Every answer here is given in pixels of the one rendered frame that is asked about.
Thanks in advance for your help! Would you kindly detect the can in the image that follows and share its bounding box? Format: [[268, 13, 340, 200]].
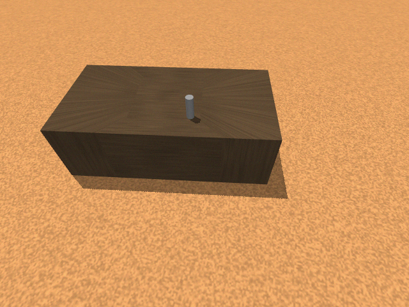
[[185, 95, 194, 119]]

